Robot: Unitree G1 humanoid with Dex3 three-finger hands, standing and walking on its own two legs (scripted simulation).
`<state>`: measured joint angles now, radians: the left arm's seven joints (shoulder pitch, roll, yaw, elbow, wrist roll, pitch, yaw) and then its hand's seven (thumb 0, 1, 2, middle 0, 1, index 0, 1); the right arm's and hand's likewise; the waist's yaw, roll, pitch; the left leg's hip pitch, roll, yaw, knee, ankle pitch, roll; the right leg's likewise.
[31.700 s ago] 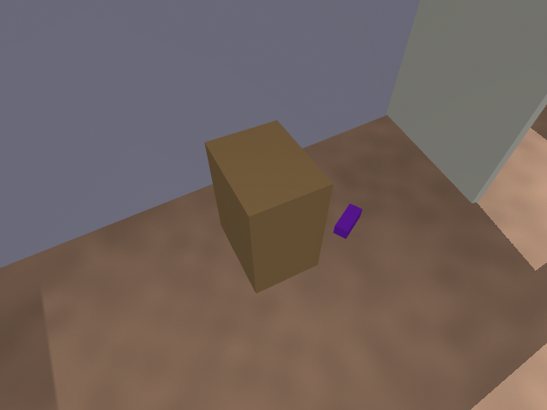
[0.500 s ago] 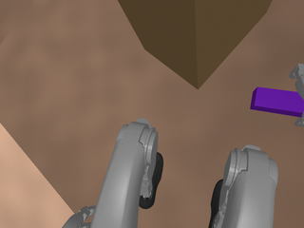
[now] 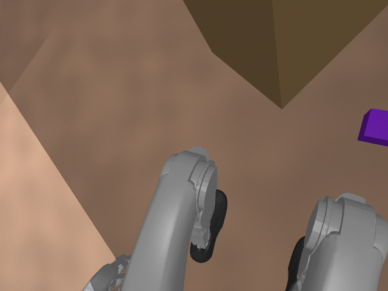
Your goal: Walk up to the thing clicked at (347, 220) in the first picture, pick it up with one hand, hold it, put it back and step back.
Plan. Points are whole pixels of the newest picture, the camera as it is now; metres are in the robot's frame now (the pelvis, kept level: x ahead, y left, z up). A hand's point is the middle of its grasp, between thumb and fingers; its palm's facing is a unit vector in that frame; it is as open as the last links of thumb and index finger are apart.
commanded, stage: rest palm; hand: right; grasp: from above
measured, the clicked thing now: out of the picture +0.48 -0.28 -0.29
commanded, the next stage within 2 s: close in 0.60 s
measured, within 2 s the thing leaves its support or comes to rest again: neither
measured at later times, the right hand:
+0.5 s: hand out of the picture +0.46 -0.27 -0.25, palm faces -0.46 +0.10 -0.88, open 13.6 cm
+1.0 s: hand out of the picture +0.46 -0.27 -0.26, palm faces -0.47 +0.10 -0.88, open 12.4 cm
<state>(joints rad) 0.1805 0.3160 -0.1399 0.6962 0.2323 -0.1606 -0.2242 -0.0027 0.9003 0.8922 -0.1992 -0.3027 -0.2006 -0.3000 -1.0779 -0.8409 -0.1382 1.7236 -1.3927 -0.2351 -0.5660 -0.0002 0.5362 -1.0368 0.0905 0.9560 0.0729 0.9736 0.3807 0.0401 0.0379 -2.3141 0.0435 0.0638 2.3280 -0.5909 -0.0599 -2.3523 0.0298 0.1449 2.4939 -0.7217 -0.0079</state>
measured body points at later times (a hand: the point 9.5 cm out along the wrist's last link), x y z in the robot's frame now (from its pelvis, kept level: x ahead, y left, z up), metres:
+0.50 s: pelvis +0.00 -0.01 -0.01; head +0.27 -0.11 +0.33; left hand +0.02 +0.26 -0.06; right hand +0.48 -0.27 -0.20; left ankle +0.12 +0.14 -0.28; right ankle +0.06 -0.12 -0.28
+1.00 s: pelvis +0.00 -0.01 -0.01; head +0.28 -0.12 +0.32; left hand +0.02 +0.25 -0.06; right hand +0.48 -0.27 -0.21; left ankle +0.12 +0.14 -0.28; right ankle +0.06 -0.12 -0.28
